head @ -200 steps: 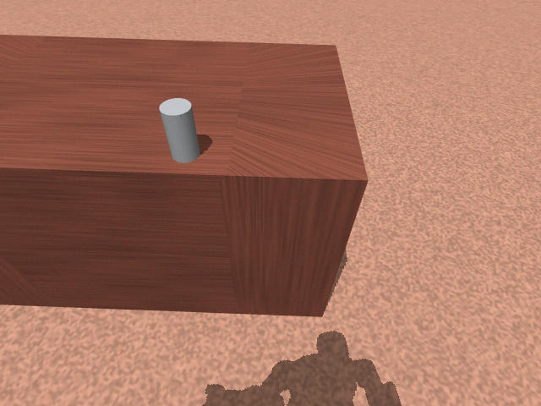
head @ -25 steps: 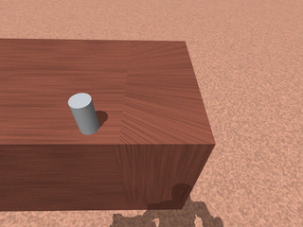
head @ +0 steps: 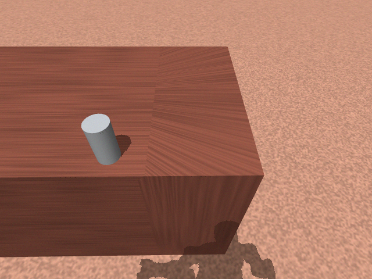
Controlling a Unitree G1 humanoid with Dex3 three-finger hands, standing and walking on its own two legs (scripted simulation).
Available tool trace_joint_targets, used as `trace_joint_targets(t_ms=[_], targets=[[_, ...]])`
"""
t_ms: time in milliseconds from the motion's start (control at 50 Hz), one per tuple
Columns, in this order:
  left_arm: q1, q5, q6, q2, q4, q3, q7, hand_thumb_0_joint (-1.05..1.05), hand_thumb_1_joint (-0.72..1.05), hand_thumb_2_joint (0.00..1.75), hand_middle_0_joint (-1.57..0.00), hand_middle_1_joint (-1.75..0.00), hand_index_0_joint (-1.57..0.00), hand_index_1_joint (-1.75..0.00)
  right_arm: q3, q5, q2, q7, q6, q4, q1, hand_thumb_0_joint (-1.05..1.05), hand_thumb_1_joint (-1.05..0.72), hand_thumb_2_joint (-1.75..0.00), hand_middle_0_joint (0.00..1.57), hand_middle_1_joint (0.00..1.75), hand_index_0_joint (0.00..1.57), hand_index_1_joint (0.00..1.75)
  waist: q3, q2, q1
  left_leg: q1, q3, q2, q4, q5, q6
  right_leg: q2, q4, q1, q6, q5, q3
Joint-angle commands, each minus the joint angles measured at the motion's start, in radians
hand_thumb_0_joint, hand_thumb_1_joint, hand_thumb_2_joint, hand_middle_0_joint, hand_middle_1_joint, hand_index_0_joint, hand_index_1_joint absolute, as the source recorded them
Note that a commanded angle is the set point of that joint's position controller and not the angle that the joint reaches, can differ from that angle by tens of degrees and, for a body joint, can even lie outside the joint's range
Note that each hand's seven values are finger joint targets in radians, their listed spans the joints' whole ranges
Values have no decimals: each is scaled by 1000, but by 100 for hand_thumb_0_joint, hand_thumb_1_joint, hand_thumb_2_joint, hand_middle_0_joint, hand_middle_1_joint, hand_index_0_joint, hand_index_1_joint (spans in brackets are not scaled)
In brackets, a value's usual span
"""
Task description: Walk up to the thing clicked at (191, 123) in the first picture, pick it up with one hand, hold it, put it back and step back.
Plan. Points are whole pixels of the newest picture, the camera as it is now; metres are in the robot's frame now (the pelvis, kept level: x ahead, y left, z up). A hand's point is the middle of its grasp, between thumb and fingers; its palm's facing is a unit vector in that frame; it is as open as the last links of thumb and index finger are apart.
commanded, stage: stand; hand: left
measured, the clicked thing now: (102, 140) +0.45 +0.22 +0.03
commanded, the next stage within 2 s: rise first in 1.96 s
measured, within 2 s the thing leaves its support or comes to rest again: neither
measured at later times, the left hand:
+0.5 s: hand out of the picture +0.07 +0.25 -0.15, palm faces -0.03 -0.94 -0.35, open 7.4 cm
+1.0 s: hand out of the picture +0.08 +0.25 -0.15, palm faces -0.04 -0.94 -0.35, open 7.4 cm
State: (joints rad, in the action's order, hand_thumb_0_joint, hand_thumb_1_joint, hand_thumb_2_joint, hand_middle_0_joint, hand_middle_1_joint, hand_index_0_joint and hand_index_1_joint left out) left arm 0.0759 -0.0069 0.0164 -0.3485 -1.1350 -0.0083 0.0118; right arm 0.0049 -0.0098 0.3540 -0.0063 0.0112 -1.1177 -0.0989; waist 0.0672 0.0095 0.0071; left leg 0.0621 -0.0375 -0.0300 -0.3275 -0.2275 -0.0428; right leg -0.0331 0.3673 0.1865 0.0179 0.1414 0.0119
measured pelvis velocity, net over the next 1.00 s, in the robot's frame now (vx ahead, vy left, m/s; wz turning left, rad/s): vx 0.00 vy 0.00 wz -0.01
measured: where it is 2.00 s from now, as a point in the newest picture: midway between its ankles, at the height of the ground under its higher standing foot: outside the picture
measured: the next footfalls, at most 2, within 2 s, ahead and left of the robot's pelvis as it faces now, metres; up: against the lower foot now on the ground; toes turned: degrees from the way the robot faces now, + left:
none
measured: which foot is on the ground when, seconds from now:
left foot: down 0.00-1.00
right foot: down 0.00-1.00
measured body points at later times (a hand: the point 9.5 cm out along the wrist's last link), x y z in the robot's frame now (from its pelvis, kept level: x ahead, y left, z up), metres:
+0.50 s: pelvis -0.01 -0.01 +0.00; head +0.00 -0.01 +0.45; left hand +0.07 +0.30 -0.13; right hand +0.06 -0.31 -0.14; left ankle -0.03 +0.15 -0.75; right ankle +0.04 -0.13 -0.75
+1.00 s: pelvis +0.00 +0.00 +0.00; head +0.01 -0.01 +0.45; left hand +0.08 +0.30 -0.13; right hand +0.06 -0.31 -0.14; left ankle -0.03 +0.15 -0.75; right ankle +0.04 -0.13 -0.75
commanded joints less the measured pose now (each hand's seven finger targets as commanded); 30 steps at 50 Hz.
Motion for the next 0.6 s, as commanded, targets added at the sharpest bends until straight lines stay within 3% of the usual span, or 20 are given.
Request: trace_joint_targets(t_ms=[0,120,460,580], targets=[[-45,0,16,-226,53,-39,-16,0,90,90,-20,-30,-20,-30,39,0,208,10,11,53,27,0,-90,-90,20,30,20,30,-87,-28,-7,65,-47,-86,60,99,47,-94,-62,-84,-36,-53,-89],[-28,0,20,-223,52,-34,-15,0,90,90,-20,-30,-20,-30,41,2,211,8,12,51,28,0,-90,-90,20,30,20,30,-113,-10,-5,43,-44,-93,51,143,50,-98,-48,-94,-39,-135,-86],[-24,-1,15,-234,60,-34,-13,0,90,90,-20,-30,-20,-30,41,-1,210,6,8,43,-2,0,-90,-90,20,30,20,30,-59,-25,-3,86,-44,-88,65,33,54,-91,-82,-48,-40,46,-106],[-22,2,18,-234,65,-33,-12,0,90,90,-20,-30,-20,-30,42,-3,210,6,11,46,-8,0,-90,-90,20,30,20,30,-89,-17,-5,80,-40,-88,60,73,50,-94,-65,-81,-44,-29,-109]])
